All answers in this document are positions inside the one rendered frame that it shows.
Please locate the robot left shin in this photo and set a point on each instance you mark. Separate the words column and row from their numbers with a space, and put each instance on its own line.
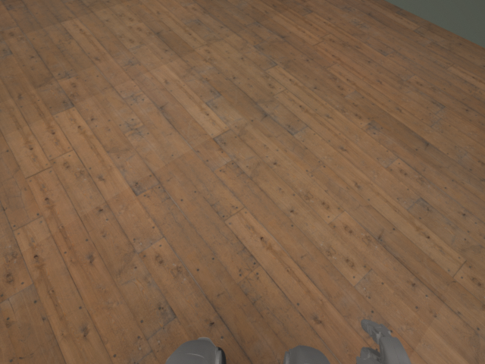
column 205, row 338

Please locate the robot right thigh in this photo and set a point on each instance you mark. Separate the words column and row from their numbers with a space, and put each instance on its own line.
column 304, row 355

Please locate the right robot hand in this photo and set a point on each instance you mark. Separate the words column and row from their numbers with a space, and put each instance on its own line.
column 391, row 349

